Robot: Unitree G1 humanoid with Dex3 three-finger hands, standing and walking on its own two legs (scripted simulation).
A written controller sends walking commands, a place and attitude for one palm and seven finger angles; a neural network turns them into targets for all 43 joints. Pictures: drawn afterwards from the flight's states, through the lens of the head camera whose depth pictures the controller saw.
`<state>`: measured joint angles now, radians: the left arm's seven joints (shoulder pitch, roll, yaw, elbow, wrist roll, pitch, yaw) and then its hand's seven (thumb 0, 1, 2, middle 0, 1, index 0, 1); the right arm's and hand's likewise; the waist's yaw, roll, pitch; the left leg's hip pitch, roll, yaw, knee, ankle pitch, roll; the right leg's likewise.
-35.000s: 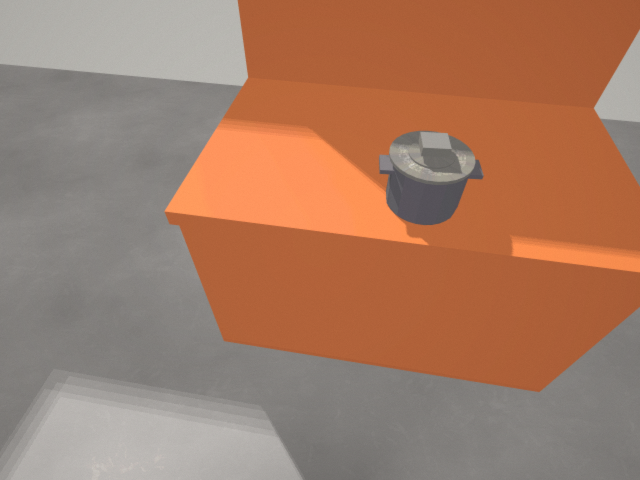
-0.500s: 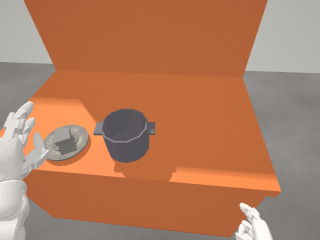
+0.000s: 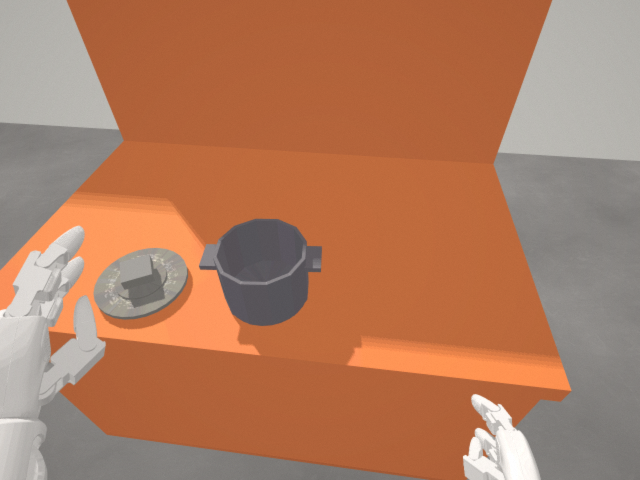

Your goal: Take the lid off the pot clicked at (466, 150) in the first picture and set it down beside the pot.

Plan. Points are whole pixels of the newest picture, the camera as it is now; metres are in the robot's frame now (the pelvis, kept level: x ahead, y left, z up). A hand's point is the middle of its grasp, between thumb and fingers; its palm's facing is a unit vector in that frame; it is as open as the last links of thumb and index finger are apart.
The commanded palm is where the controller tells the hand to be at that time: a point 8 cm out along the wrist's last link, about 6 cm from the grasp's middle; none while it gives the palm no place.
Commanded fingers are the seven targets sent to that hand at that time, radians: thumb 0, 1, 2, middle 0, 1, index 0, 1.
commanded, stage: draw the hand back to the body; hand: left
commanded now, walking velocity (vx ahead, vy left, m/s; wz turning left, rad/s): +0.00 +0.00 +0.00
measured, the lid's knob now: (137, 271) +0.45 +0.41 -0.07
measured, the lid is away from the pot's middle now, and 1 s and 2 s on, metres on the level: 0.24 0.24 0.24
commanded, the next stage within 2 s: step back with the hand held close in 0.02 s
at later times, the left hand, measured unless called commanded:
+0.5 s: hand (104, 369) +0.17 +0.23 +0.15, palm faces +0.18 -0.85 -0.49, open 7.4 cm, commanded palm +0.11 +0.29 +0.18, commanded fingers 0.00 0.90 0.90 -0.20 -0.30 -0.20 -0.30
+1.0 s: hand (5, 460) +0.08 +0.25 +0.16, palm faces +0.37 -0.81 -0.46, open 7.5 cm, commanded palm +0.01 +0.30 +0.18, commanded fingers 0.00 0.90 0.90 -0.20 -0.30 -0.20 -0.30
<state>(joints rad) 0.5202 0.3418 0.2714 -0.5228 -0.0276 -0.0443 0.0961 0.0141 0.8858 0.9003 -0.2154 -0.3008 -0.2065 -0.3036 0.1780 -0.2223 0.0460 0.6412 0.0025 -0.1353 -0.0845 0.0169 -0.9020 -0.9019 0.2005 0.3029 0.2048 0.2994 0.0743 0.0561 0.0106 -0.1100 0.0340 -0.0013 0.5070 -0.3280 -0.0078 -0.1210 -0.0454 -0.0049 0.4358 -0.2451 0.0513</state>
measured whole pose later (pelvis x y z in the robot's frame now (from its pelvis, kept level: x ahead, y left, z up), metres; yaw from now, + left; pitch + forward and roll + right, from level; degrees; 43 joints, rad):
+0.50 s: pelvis -0.04 +0.01 +0.00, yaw -3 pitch -1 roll +0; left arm 0.65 0.41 0.34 -0.61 -0.03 -0.16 0.07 0.02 0.89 0.90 -0.22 -0.30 -0.21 -0.30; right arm 0.18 -0.21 0.01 0.56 0.02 -0.05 -0.08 0.02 -0.90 -0.90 0.20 0.30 0.20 0.30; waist -0.02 -0.04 0.05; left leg -0.23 0.00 0.06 0.51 -0.27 0.02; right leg -0.28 -0.07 0.06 0.48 -0.19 0.08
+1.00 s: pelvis -0.11 +0.02 -0.02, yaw +1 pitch -3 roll -1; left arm 0.56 0.40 0.37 -0.59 0.01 -0.25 0.14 0.01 0.88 0.90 -0.22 -0.30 -0.21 -0.30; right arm 0.23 -0.20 0.02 0.57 0.02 -0.16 -0.08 0.02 -0.90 -0.90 0.20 0.30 0.21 0.30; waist -0.01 -0.01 0.06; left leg -0.40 0.01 0.02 0.67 -0.23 0.03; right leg -0.40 -0.07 0.02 0.60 -0.25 0.04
